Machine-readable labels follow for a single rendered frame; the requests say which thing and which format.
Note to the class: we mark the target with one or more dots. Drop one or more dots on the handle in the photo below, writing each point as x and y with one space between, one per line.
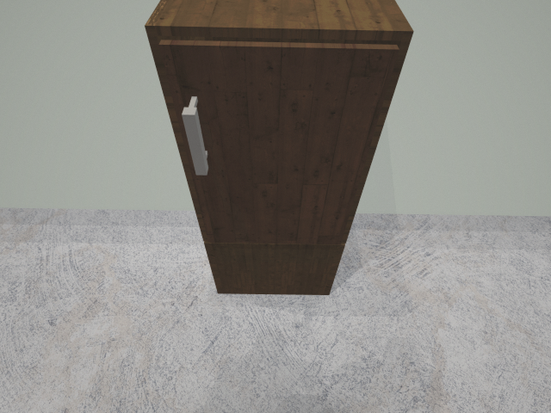
193 130

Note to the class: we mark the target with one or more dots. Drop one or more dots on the cupboard door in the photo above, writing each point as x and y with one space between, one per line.
287 128

